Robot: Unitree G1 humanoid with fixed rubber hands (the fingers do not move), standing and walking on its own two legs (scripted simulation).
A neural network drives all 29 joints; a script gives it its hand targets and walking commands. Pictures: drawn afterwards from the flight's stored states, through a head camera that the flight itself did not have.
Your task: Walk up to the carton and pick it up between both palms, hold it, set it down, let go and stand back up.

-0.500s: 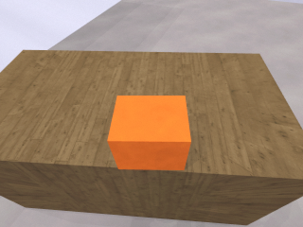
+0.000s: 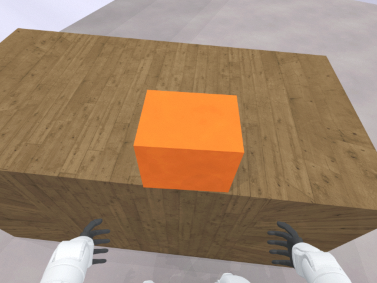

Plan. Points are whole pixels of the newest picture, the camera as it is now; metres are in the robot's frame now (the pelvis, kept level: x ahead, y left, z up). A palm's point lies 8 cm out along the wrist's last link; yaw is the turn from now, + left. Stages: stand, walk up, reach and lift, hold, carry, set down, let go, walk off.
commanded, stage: reach and lift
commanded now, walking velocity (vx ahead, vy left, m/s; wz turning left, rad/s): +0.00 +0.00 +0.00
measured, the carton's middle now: (188, 142) +0.42 +0.01 +0.04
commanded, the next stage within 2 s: none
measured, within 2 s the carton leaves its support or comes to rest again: neither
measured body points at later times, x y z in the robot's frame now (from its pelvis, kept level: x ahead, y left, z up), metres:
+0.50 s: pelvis +0.02 -0.01 +0.03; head +0.08 -0.02 +0.47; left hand +0.23 +0.23 -0.05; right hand +0.20 -0.20 -0.06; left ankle +0.02 +0.14 -0.70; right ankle +0.04 -0.12 -0.70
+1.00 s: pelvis +0.03 +0.00 +0.04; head +0.05 +0.00 +0.49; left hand +0.20 +0.24 -0.02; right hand +0.18 -0.18 -0.03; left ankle +0.02 +0.14 -0.70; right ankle +0.04 -0.12 -0.70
